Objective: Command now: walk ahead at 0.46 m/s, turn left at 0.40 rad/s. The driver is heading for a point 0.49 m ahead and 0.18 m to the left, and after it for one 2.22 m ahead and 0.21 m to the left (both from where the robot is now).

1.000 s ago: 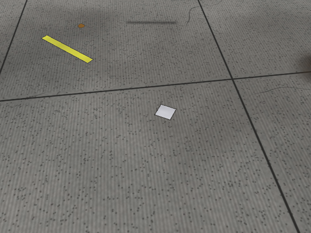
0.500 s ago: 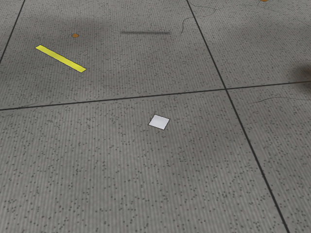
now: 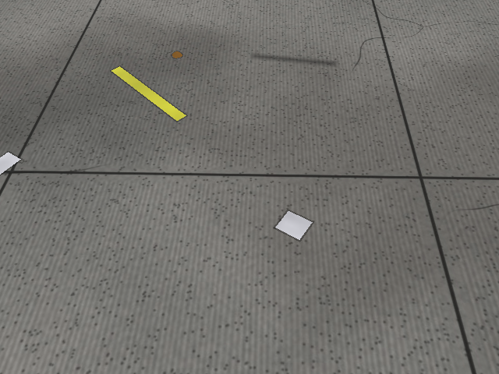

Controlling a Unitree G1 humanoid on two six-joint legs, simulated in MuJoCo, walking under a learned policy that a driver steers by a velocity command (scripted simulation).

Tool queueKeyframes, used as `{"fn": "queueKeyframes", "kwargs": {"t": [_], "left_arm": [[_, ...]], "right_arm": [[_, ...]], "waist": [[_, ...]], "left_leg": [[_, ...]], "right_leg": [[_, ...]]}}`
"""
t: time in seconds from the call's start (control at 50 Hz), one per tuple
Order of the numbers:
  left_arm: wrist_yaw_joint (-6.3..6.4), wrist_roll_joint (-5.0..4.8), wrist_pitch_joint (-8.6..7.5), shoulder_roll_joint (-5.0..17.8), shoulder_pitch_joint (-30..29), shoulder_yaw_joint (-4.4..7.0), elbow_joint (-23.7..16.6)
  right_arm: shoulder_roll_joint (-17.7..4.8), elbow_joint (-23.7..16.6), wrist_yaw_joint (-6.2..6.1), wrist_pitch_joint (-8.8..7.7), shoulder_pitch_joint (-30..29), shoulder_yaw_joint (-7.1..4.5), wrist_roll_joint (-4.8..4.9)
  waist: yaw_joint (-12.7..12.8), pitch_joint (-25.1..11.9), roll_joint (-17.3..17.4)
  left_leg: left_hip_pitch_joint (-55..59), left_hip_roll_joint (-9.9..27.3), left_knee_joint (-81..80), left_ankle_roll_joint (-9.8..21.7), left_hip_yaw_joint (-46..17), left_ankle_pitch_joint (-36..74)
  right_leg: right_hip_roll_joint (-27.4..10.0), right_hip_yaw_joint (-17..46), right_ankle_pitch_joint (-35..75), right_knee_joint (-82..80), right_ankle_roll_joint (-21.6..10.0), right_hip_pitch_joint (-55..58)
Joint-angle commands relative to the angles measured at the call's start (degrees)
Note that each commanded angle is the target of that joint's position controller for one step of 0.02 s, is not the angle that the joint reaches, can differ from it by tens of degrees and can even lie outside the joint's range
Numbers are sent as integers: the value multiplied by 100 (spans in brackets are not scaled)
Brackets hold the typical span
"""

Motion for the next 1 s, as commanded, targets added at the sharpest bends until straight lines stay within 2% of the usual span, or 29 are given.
{"fn": "queueKeyframes", "kwargs": {"t": [0.02, 0.06, 0.1, 0.12, 0.16, 0.18, 0.2, 0.22, 0.24, 0.26, 0.28, 0.3, 0.34, 0.4, 0.5, 0.58, 0.62, 0.64, 0.66, 0.68, 0.7, 0.72, 0.74, 0.78, 0.82, 0.88, 0.96, 0.98, 1.0], "left_arm": [[75, -52, -39, 947, 152, 170, -242], [67, -84, 25, 987, 269, 195, -245], [88, -104, 90, 1156, 149, 242, -343], [116, -110, 128, 1261, 87, 274, -407], [145, -104, 220, 1445, -148, 318, -571], [133, -104, 183, 1468, -257, 308, -695], [-1, 53, 31, 615, 188, 83, -936], [-111, -216, -276, 667, -99, 36, -1199], [-156, -420, -439, 1054, -827, 154, -1409], [-131, -411, -486, 1122, -1052, 159, -1503], [-64, -287, -452, 1139, -1064, 213, -1446], [-30, -194, -353, 1198, -908, 282, -1438], [-15, -107, -178, 1081, -809, 309, -1557], [35, 17, -75, 945, -1469, 264, -1882], [-42, -68, -117, 823, -2592, 169, -2262], [-139, -73, -176, 1137, -2601, 263, -2440], [-149, -22, -235, 1273, -2019, 323, -2326], [-118, 112, -261, 1558, -1403, 386, -2280], [-71, 217, -181, 1848, -946, 411, -2301], [-119, 10, -49, 1805, -694, 443, -2204], [-91, -8, 45, 1377, -1023, 342, -2432], [-36, 7, 145, 1142, -1314, 260, -2490], [-16, 37, 217, 1058, -1570, 205, -2510], [-27, 106, 280, 1142, -1798, 222, -2425], [-71, 111, 260, 1162, -1844, 232, -2346], [-144, -8, 258, 1033, -1979, 189, -2247], [-227, -175, 370, 1165, -1832, 181, -2127], [-248, -152, 367, 1048, -1664, 129, -2092], [-276, -54, 360, 859, -1616, 71, -2159]], "right_arm": [[-1, -619, 128, -55, -996, 94, -16], [2, -790, 210, -65, -1236, 118, -9], [-126, -932, 286, -82, -1229, 70, -8], [-261, -958, 315, -76, -1056, 7, -5], [-769, -708, 312, -38, 315, -252, 16], [-1150, -531, 209, 16, 1214, -453, 15], [-1620, -476, 94, 51, 1562, -524, -11], [-1533, -537, 78, 21, 1761, -442, -97], [-1144, -498, 50, -40, 1610, -353, -145], [-838, -605, 55, -112, 1140, -269, -98], [-657, -751, 88, -162, 619, -203, -98], [-548, -861, 79, -186, 324, -154, -136], [-621, -915, 24, -176, 283, -142, -119], [-934, -926, -115, -177, 630, -220, -107], [-1000, -881, -181, -81, 1214, -253, -40], [-922, -891, -266, 107, 1446, -242, -30], [-829, -1106, -315, 160, 1122, -210, -40], [-572, -1293, -312, 134, 1027, -123, -104], [-190, -1292, -298, 98, 1979, -25, -195], [-668, -1345, -245, 73, 2556, -39, -29], [-1108, -1289, -261, 156, 2138, -166, 53], [-1211, -1435, -290, 267, 1512, -211, 29], [-1171, -1484, -322, 383, 1278, -242, -6], [-814, -1564, -339, 537, 1319, -191, -18], [-430, -1581, -348, 528, 1461, -74, -78], [-245, -1523, -310, 467, 1377, 45, -208], [-545, -1488, -253, 497, 1186, -28, -236], [-785, -1609, -283, 500, 1104, -69, -300], [-1209, -1741, -352, 515, 1151, -143, -371]], "waist": [[50, 875, -433], [66, 932, -422], [-121, 736, -608], [-286, 504, -787], [-1032, -304, -1015], [-1490, -763, -775], [-950, -1442, 813], [-996, -2302, 829], [-1128, -1511, 487], [-882, -897, 5], [-552, -495, -465], [-304, -341, -464], [-85, -132, -288], [-220, 101, -94], [-722, 162, 206], [-644, -182, 457], [-245, -448, 548], [7, -1090, 259], [-274, -1999, -1197], [-337, -2793, -2081], [-169, -2225, -1272], [-92, -1510, -837], [-177, -1037, -634], [-422, -498, -858], [-540, -572, -931], [-560, -961, -961], [-627, -622, -948], [-589, -539, -748], [-485, -523, 19]], "left_leg": [[-99, -46, -612, 64, 328, 347], [-142, -117, -870, 194, 504, 74], [291, -361, -977, 380, 813, -413], [664, -558, -921, 486, 990, -716], [2441, -970, -1129, 776, 1096, -883], [4137, -712, -1393, 1029, 378, -824], [6253, 864, -1480, 1929, -2526, -1200], [6831, 1620, -2786, 2519, -4922, -2083], [6381, 1347, -2988, 2066, -4061, -1929], [5427, 1083, -3000, 1802, -3165, -1474], [4363, 827, -3097, 1627, -2566, -892], [3627, 623, -3205, 1544, -2127, -511], [2805, 471, -3388, 1545, -1802, -276], [2196, 227, -3514, 1475, -1339, -29], [2218, -113, -3123, 995, -1137, -280], [3093, 32, -1992, 692, -1733, 381], [3159, -194, -1168, 411, -1835, 586], [2618, -519, 17, 138, -1573, 22], [1186, -1200, 1803, -247, -939, -3722], [354, -1004, 2977, -362, -827, -4418], [-31, -697, 3489, -535, -845, -3878], [-215, -551, 3487, -650, -523, -3443], [-86, -381, 3337, -727, -420, -3198], [623, -243, 2637, -692, -223, -2980], [1219, -349, 1750, -659, -67, -2975], [2209, -284, 115, -571, -15, -2214], [3409, -548, -1852, -306, 242, -1072], [3804, -135, -2059, -100, -204, -856], [3996, 804, -2242, 235, -1046, -339]], "right_leg": [[-1551, 193, 2152, -617, -508, -533], [-1667, 0, 2745, -351, -482, -97], [-1755, -199, 4576, 229, -412, 214], [-1793, -268, 5746, 702, -368, 362], [-1716, -335, 6834, 2577, -235, 94], [-1503, -307, 5648, 4100, -29, -1124], [-452, -67, -57, 6460, 296, -3632], [175, 1292, -1564, 7635, 271, -4603], [-238, 1632, -1100, 7585, 70, -5248], [-529, 1573, -580, 7060, -20, -5158], [-729, 1516, -338, 6538, 20, -4714], [-892, 1547, -220, 6171, 83, -4224], [-996, 1463, -212, 5584, 250, -3832], [-886, 1219, 637, 4351, 515, -3836], [-299, 1066, 2337, 2158, 524, -3296], [-20, 1244, 1887, 1559, 354, -3030], [-94, 1184, 2184, 1093, 111, -2247], [-833, 1663, 3453, 1363, -231, -955], [-2493, 3172, 5806, 1908, -1056, 982], [-3213, 4714, 4494, 1678, -1678, 1608], [-2812, 4220, 3389, 1420, -1487, 1106], [-2462, 3363, 2955, 1299, -1220, 390], [-2156, 2808, 2880, 1148, -1133, -382], [-1682, 2099, 2593, 728, -1032, -1674], [-1517, 1730, 3163, 615, -1165, -1994], [-1448, 1511, 3533, 684, -1213, -2049], [-1169, 1689, 979, 825, -772, -2565], [-1023, 1769, 201, 934, -419, -2963], [-595, 1460, -737, 1696, -50, -3367]]}}
Next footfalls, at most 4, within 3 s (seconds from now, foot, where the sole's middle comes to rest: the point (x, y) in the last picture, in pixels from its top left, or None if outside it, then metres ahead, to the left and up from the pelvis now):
0.18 left None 0.28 0.13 -0.78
0.64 right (281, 343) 0.60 0.00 -0.78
0.98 left None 0.46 0.22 -0.78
1.30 right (292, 360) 0.56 -0.03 -0.78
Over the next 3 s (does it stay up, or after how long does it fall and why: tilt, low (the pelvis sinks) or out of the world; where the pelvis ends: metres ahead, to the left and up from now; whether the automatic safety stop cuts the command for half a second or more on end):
stays up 0.96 0.04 0.01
